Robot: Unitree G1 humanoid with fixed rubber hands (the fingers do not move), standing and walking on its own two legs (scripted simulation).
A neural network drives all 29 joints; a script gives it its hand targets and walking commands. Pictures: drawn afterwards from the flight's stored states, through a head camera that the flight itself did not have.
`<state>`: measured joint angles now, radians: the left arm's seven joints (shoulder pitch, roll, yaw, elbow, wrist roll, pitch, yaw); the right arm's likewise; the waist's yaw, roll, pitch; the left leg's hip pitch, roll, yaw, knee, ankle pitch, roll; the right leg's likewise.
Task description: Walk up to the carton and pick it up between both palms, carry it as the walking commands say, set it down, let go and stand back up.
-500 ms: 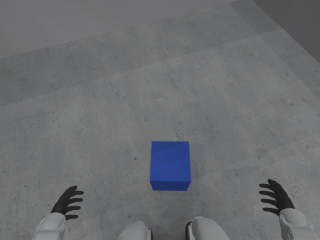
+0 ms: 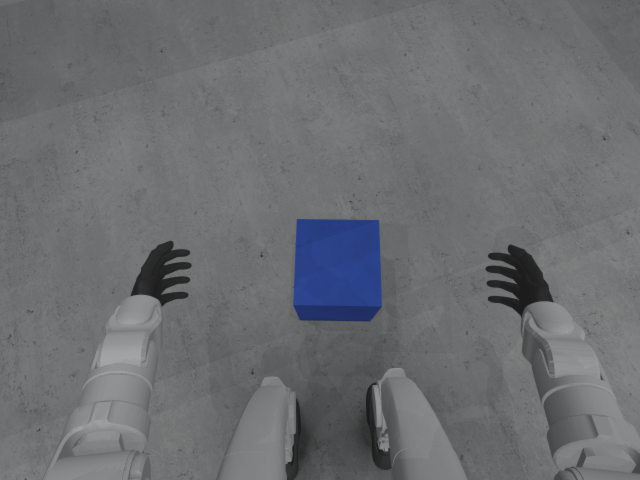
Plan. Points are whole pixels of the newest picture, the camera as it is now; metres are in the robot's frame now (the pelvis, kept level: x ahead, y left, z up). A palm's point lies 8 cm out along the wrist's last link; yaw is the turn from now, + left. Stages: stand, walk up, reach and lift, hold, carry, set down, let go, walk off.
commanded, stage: reach and lift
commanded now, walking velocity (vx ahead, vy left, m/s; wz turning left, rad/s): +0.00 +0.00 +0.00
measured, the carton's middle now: (336, 274) +0.47 -0.02 -0.58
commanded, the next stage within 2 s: none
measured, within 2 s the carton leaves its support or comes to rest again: neither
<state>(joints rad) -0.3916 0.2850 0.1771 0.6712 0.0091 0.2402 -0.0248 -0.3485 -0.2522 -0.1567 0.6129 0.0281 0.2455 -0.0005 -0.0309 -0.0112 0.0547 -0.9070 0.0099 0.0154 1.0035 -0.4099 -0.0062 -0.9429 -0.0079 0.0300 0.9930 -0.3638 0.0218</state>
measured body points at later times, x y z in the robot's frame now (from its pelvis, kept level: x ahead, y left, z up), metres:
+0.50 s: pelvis -0.03 -0.01 -0.04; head +0.25 -0.01 +0.31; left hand +0.47 +0.20 -0.14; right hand +0.46 -0.21 -0.14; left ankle +0.04 +0.12 -0.67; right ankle +0.06 -0.13 -0.67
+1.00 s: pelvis -0.02 -0.01 -0.09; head +0.29 +0.00 +0.23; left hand +0.49 +0.20 -0.22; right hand +0.48 -0.20 -0.22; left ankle +0.04 +0.12 -0.67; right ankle +0.06 -0.13 -0.67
